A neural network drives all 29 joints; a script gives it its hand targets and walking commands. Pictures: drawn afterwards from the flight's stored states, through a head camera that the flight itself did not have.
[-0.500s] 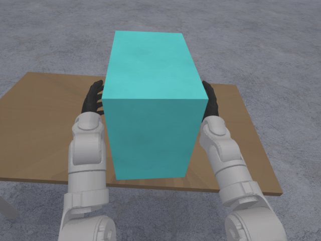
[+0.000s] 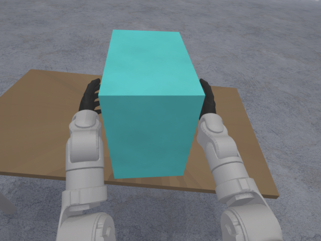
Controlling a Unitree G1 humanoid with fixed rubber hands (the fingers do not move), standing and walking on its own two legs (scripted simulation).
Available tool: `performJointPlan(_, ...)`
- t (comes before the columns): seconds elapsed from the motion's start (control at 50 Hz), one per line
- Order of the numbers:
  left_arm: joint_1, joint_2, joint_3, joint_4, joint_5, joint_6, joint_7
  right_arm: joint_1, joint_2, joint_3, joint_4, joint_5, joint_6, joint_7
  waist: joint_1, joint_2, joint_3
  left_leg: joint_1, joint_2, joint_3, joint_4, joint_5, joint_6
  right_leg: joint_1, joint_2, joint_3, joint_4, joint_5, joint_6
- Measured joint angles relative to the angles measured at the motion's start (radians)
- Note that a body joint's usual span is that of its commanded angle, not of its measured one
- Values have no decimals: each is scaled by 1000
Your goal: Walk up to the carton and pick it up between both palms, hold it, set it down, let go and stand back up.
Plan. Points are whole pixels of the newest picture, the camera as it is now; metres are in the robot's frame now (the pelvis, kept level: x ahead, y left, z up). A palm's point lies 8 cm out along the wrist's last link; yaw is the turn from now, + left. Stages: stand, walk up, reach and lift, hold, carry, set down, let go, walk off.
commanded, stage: hold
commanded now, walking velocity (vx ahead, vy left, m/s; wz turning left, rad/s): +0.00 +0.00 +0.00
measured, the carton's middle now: (148, 102) +0.44 +0.01 +0.14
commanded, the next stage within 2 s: none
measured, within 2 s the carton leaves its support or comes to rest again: neither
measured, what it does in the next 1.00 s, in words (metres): stands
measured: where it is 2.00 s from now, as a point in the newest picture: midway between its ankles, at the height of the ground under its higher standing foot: outside the picture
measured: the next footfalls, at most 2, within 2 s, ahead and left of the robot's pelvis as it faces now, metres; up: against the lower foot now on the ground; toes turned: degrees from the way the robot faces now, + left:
none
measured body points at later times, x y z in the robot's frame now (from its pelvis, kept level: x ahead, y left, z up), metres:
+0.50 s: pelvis +0.00 +0.00 +0.00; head -0.03 +0.03 +0.45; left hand +0.38 +0.15 +0.17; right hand +0.38 -0.13 +0.17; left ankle +0.02 +0.12 -0.75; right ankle +0.04 -0.10 -0.75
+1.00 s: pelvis +0.01 +0.01 +0.00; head -0.02 +0.03 +0.45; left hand +0.39 +0.14 +0.17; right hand +0.38 -0.14 +0.16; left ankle +0.02 +0.12 -0.75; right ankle +0.04 -0.10 -0.75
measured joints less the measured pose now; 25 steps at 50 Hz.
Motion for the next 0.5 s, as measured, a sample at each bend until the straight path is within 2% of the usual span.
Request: performJointPlan(0.5,-13,4,14,21,-2,-15,-7,-14,-4,6,13,4,-4,-10,0,0,-5,-4,0,1,-3,1,-1,-8,0,2,5,-2,-1)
